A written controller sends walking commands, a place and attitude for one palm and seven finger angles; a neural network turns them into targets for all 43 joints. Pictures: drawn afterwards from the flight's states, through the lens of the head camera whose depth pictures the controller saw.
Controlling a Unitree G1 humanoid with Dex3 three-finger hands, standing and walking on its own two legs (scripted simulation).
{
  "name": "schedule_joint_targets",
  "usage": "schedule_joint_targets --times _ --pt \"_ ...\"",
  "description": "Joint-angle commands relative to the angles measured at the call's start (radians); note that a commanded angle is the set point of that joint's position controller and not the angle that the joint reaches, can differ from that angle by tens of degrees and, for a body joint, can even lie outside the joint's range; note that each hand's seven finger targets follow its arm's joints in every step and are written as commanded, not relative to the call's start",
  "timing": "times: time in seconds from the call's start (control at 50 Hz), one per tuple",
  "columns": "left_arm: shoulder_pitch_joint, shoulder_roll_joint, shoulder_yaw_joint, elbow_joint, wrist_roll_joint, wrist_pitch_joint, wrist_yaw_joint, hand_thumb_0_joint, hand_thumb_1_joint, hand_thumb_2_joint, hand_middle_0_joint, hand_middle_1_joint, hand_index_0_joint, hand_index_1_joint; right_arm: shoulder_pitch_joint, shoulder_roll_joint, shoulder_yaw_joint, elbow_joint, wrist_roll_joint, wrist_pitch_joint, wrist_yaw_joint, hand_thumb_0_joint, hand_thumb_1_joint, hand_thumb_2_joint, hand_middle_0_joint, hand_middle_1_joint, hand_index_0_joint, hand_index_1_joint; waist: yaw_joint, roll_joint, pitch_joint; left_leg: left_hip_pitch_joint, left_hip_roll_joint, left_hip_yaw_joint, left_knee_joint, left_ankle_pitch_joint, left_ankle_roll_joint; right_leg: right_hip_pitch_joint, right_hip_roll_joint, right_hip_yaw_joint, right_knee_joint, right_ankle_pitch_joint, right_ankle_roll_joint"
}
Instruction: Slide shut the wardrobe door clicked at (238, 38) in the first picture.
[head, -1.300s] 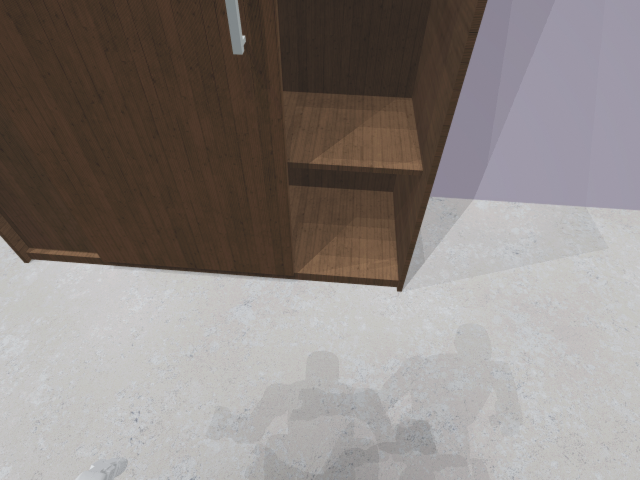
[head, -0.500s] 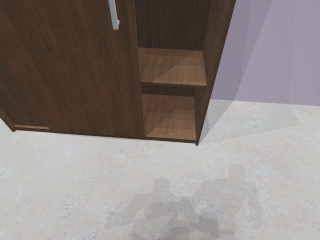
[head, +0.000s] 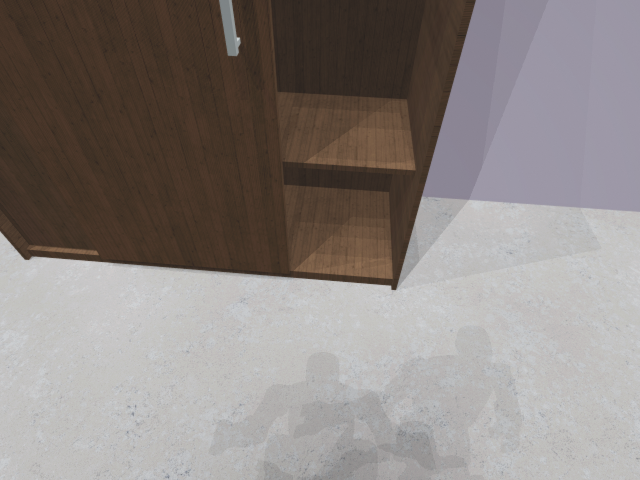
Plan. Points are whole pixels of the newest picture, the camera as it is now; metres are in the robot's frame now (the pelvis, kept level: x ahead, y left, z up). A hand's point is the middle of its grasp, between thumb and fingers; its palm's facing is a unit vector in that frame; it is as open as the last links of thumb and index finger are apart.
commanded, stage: look at it before walking up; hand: left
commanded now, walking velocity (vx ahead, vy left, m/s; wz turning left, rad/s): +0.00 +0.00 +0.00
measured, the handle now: out of the picture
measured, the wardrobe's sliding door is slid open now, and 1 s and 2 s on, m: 0.40 0.40 0.40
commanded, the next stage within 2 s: take the last steps up to it in 0.14 s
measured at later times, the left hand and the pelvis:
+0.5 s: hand out of the picture +0.05 +0.23 -0.17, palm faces +0.05 -0.97 -0.25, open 7.4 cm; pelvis +0.03 +0.02 -0.01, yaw +2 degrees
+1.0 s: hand (202, 393) +0.29 +0.22 -0.18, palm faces +0.00 -0.98 -0.21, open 7.3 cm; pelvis +0.20 +0.04 -0.03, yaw +0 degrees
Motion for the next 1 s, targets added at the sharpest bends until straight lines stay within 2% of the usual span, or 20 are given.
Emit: schedule_joint_targets --times 0.0,0.24,0.3,0.36,0.38,0.42,0.46,0.5,0.52,0.54,0.56,0.58,0.62,0.66,0.76,0.86,0.9,0.94,0.96,0.98 --pt "-0.039 0.207 0.043 -0.064 0.0 -0.02 0.014 0.0 0.9 0.9 -0.2 -0.3 -0.2 -0.3 -0.048 -0.202 -0.039 -0.061 0.001 -0.022 -0.018 0.0 -0.9 -0.9 0.2 0.3 0.2 0.3 0.002 0.006 -0.052 0.018 0.104 -0.094 -0.063 0.12 0.038 -0.001 -0.121 0.108 -0.074 0.104 -0.022" --pt "-0.034 0.209 0.042 -0.057 0.0 -0.02 0.014 0.0 0.9 0.9 -0.2 -0.3 -0.2 -0.3 -0.054 -0.205 -0.037 -0.059 0.003 -0.023 -0.019 0.0 -0.9 -0.9 0.2 0.3 0.2 0.3 0.004 0.001 -0.053 0.029 0.107 -0.091 -0.072 0.136 0.038 0.013 -0.122 0.106 -0.079 0.126 -0.02" --pt "0.055 0.098 0.023 -0.026 0.004 0.002 0.018 0.0 0.9 0.9 -0.2 -0.3 -0.2 -0.3 0.029 -0.073 -0.008 -0.031 -0.008 0.001 -0.011 0.0 -0.9 -0.9 0.2 0.3 0.2 0.3 0.012 -0.022 -0.042 -0.025 0.067 -0.05 -0.016 -0.052 0.02 0.012 -0.132 0.126 -0.095 -0.127 -0.014" --pt "0.123 0.137 0.046 -0.028 0.01 0.012 0.012 0.0 0.9 0.9 -0.2 -0.3 -0.2 -0.3 0.065 -0.054 -0.012 -0.047 -0.017 0.011 -0.006 0.0 -0.9 -0.9 0.2 0.3 0.2 0.3 0.034 -0.138 0.049 -0.2 0.008 0.013 0.123 -0.218 0.014 0.01 -0.218 0.266 -0.189 -0.408 -0.079" --pt "0.155 0.149 0.056 -0.03 0.011 0.011 0.013 0.0 0.9 0.9 -0.2 -0.3 -0.2 -0.3 0.07 -0.054 -0.017 -0.061 -0.019 0.011 -0.006 0.0 -0.9 -0.9 0.2 0.3 0.2 0.3 0.042 -0.161 0.057 -0.24 0.01 0.033 0.201 -0.23 0.014 0.018 -0.27 0.322 -0.218 -0.451 -0.113" --pt "0.178 0.152 0.072 -0.043 0.012 -0.002 0.015 0.0 0.9 0.9 -0.2 -0.3 -0.2 -0.3 0.085 -0.045 -0.028 -0.079 -0.018 0.001 -0.001 0.0 -0.9 -0.9 0.2 0.3 0.2 0.3 0.04 -0.146 0.079 -0.284 0.037 0.035 0.277 -0.235 0.019 0.021 -0.329 0.355 -0.213 -0.396 -0.168" --pt "0.177 0.135 0.079 -0.052 0.014 -0.013 0.014 0.0 0.9 0.9 -0.2 -0.3 -0.2 -0.3 0.119 -0.017 -0.033 -0.088 -0.012 -0.011 0.005 0.0 -0.9 -0.9 0.2 0.3 0.2 0.3 0.02 -0.115 0.074 -0.231 0.044 0.048 0.216 -0.221 0.024 -0.004 -0.323 0.283 -0.153 -0.276 -0.171" --pt "0.139 0.093 0.076 -0.065 0.01 -0.01 0.011 0.0 0.9 0.9 -0.2 -0.3 -0.2 -0.3 0.239 0.005 -0.037 -0.057 -0.008 -0.021 0.003 0.0 -0.9 -0.9 0.2 0.3 0.2 0.3 -0.038 -0.048 0.067 -0.004 0.028 0.06 0.063 -0.156 0.036 -0.167 -0.226 0.135 -0.019 -0.252 -0.114" --pt "0.136 0.037 0.067 -0.076 0.008 -0.004 0.006 0.0 0.9 0.9 -0.2 -0.3 -0.2 -0.3 0.316 -0.027 -0.047 -0.036 -0.013 -0.025 -0.006 0.0 -0.9 -0.9 0.2 0.3 0.2 0.3 -0.062 0.08 0.073 0.092 0.099 -0.077 -0.024 -0.207 0.072 -0.285 -0.112 0.035 0.145 -0.261 -0.064" --pt "0.113 -0.034 0.055 -0.102 0.006 -0.003 0.002 0.0 0.9 0.9 -0.2 -0.3 -0.2 -0.3 0.416 -0.104 -0.068 -0.013 -0.022 -0.028 -0.012 0.0 -0.9 -0.9 0.2 0.3 0.2 0.3 -0.094 0.301 0.075 0.152 0.29 -0.337 -0.168 -0.281 0.157 -0.429 -0.001 -0.119 0.434 -0.326 -0.014" --pt "0.053 -0.033 0.052 -0.129 0.015 -0.012 0.009 0.0 0.9 0.9 -0.2 -0.3 -0.2 -0.3 0.453 -0.076 -0.062 -0.005 -0.015 -0.029 -0.019 0.0 -0.9 -0.9 0.2 0.3 0.2 0.3 -0.097 0.251 0.116 0.13 0.347 -0.433 -0.229 -0.273 0.214 -0.513 -0.021 -0.054 0.608 -0.371 -0.025" --pt "0.037 -0.034 0.054 -0.129 0.015 -0.021 0.005 0.0 0.9 0.9 -0.2 -0.3 -0.2 -0.3 0.436 -0.042 -0.054 -0.011 -0.009 -0.035 -0.025 0.0 -0.9 -0.9 0.2 0.3 0.2 0.3 -0.083 0.142 0.125 0.137 0.365 -0.435 -0.211 -0.201 0.254 -0.566 -0.07 -0.022 0.707 -0.327 -0.035" --pt "0.064 -0.063 0.058 -0.1 0.015 -0.026 -0.006 0.0 0.9 0.9 -0.2 -0.3 -0.2 -0.3 0.393 0.017 -0.039 -0.022 -0.009 -0.053 -0.032 0.0 -0.9 -0.9 0.2 0.3 0.2 0.3 -0.047 0.045 0.125 0.12 0.306 -0.301 -0.201 0.002 0.238 -0.556 -0.114 -0.012 0.754 -0.207 -0.022" --pt "0.116 -0.094 0.056 -0.077 0.015 -0.019 -0.008 0.0 0.9 0.9 -0.2 -0.3 -0.2 -0.3 0.386 0.051 -0.032 -0.012 -0.004 -0.069 -0.038 0.0 -0.9 -0.9 0.2 0.3 0.2 0.3 -0.017 0.078 0.094 0.115 0.258 -0.18 -0.187 0.194 0.221 -0.516 -0.123 -0.034 0.741 -0.134 -0.002" --pt "0.065 -0.138 0.055 -0.092 0.014 -0.012 -0.011 0.0 0.9 0.9 -0.2 -0.3 -0.2 -0.3 0.433 0.091 -0.036 0.034 -0.003 -0.079 -0.045 0.0 -0.9 -0.9 0.2 0.3 0.2 0.3 -0.019 0.076 0.104 0.139 0.221 -0.076 -0.191 0.294 0.224 -0.501 -0.121 -0.086 0.549 -0.068 0.012" --pt "-0.026 -0.156 0.06 -0.122 0.011 -0.023 -0.011 0.0 0.9 0.9 -0.2 -0.3 -0.2 -0.3 0.466 0.104 -0.042 0.073 -0.01 -0.071 -0.044 0.0 -0.9 -0.9 0.2 0.3 0.2 0.3 -0.037 0.096 0.14 0.105 0.218 -0.022 -0.153 0.383 0.201 -0.379 -0.081 -0.127 0.347 -0.029 -0.017" --pt "0.021 -0.144 0.068 -0.119 0.012 -0.028 -0.008 0.0 0.9 0.9 -0.2 -0.3 -0.2 -0.3 0.447 0.096 -0.044 0.077 -0.01 -0.07 -0.044 0.0 -0.9 -0.9 0.2 0.3 0.2 0.3 -0.002 0.082 0.128 0.076 0.226 -0.008 -0.09 0.491 0.194 -0.272 -0.056 -0.134 0.307 -0.047 -0.039" --pt "0.192 -0.114 0.081 -0.07 0.018 -0.04 -0.002 0.0 0.9 0.9 -0.2 -0.3 -0.2 -0.3 0.426 0.085 -0.047 0.072 -0.004 -0.067 -0.043 0.0 -0.9 -0.9 0.2 0.3 0.2 0.3 0.073 0.038 0.05 0.033 0.183 0.035 0.131 0.603 0.156 -0.035 -0.013 -0.157 0.21 0.001 -0.056" --pt "0.336 -0.062 0.096 -0.032 0.024 -0.054 0.005 0.0 0.9 0.9 -0.2 -0.3 -0.2 -0.3 0.411 0.093 -0.05 0.057 0.003 -0.069 -0.037 0.0 -0.9 -0.9 0.2 0.3 0.2 0.3 0.132 -0.011 -0.026 -0.09 0.139 0.062 0.361 0.49 0.119 0.175 -0.091 -0.06 0.158 0.026 -0.093" --pt "0.461 0.049 0.124 -0.01 0.026 -0.067 0.021 0.0 0.9 0.9 -0.2 -0.3 -0.2 -0.3 0.461 0.142 -0.044 0.022 0.014 -0.074 -0.024 0.0 -0.9 -0.9 0.2 0.3 0.2 0.3 0.147 -0.222 -0.166 -0.35 -0.001 0.117 0.714 -0.004 0.069 0.403 -0.395 0.39 0.026 0.029 -0.211"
